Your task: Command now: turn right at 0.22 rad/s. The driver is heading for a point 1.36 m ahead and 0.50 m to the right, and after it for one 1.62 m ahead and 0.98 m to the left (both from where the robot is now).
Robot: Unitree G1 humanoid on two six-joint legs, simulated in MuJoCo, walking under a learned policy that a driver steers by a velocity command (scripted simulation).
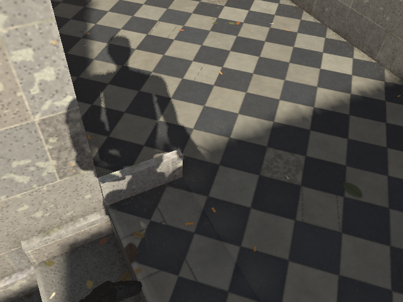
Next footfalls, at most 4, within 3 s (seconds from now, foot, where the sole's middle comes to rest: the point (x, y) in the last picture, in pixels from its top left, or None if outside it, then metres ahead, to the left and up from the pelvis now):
0.10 right None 0.06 -0.13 -0.62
0.88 left None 0.32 0.00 -0.62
1.40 right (333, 288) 0.51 -0.39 -0.62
1.80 left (288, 204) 0.81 -0.32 -0.62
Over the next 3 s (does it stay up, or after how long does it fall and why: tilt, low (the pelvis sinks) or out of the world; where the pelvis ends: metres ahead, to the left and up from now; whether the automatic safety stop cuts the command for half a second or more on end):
stays up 0.93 -0.36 0.14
